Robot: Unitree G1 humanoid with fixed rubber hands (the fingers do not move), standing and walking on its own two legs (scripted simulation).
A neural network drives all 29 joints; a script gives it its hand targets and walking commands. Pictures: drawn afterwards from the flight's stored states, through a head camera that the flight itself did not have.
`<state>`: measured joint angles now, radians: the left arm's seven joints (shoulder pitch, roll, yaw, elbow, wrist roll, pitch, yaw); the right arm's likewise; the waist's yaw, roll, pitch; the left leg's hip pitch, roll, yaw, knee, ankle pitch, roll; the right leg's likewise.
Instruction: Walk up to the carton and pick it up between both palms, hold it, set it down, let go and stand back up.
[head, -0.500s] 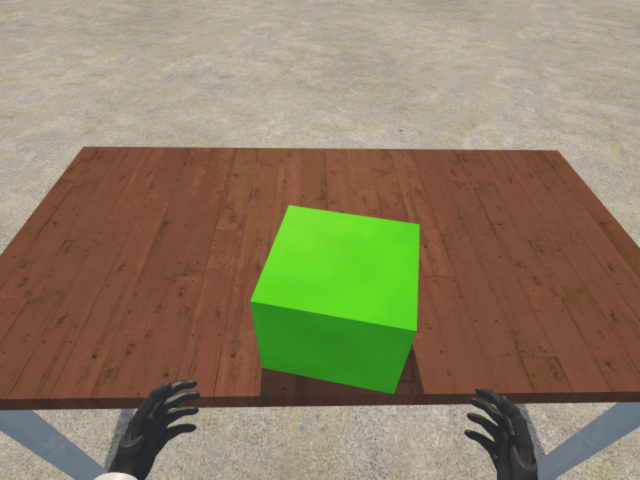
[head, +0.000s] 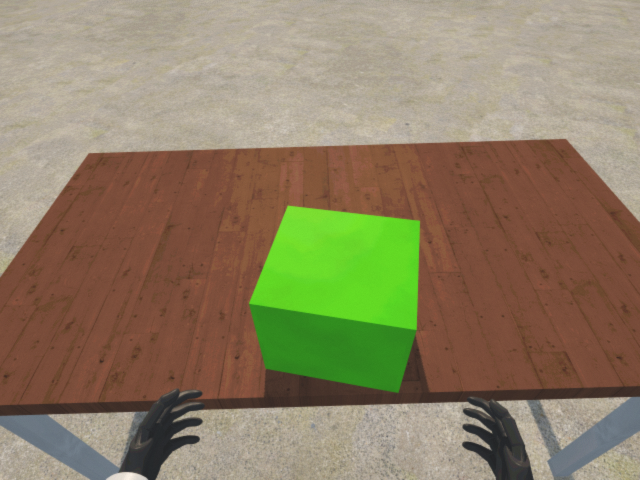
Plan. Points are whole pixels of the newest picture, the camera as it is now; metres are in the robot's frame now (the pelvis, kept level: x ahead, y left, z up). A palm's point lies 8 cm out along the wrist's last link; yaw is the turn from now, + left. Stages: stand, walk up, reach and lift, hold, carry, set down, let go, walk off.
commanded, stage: set down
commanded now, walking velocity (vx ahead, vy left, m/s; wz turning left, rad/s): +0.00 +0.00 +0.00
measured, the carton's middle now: (341, 296) +0.42 +0.00 -0.03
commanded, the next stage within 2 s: let go in 1.76 s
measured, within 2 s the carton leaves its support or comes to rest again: neither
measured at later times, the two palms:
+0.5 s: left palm out of the picture +0.16 +0.23 -0.05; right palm out of the picture +0.16 -0.20 -0.06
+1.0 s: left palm out of the picture +0.16 +0.20 -0.07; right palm out of the picture +0.15 -0.23 -0.07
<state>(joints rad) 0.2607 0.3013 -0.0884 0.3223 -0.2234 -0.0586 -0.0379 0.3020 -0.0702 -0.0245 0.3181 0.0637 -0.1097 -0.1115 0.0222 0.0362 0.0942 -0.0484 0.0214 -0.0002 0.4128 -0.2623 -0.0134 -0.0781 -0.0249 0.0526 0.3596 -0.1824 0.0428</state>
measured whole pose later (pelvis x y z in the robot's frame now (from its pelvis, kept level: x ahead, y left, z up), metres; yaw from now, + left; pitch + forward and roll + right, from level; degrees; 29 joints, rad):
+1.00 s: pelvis +0.00 -0.02 +0.00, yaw +0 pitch -5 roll +0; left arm 0.19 0.22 -0.01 0.46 -0.07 0.10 0.00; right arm 0.24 -0.12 -0.04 0.56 0.00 -0.15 -0.03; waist 0.02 -0.02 0.11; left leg -0.04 0.04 0.00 0.37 -0.23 -0.04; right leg -0.10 0.00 0.05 0.37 -0.18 0.02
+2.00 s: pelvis +0.01 -0.02 +0.00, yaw -1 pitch -4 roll +0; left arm 0.20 0.19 0.00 0.52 -0.01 0.14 0.02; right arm 0.18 -0.18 -0.05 0.78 -0.02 -0.22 0.03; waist 0.02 0.02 0.10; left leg -0.05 0.05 0.01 0.38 -0.25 -0.04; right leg -0.11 0.00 0.06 0.37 -0.19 0.02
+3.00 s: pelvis -0.02 -0.01 +0.00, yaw +2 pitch -3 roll +0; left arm 0.22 0.33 0.00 1.00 0.02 -0.01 -0.01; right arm 0.22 -0.36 0.01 0.99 -0.02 -0.01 0.02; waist 0.00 0.01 0.04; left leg -0.16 0.01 -0.03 0.45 -0.24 -0.01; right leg -0.18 -0.03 0.02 0.42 -0.19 0.04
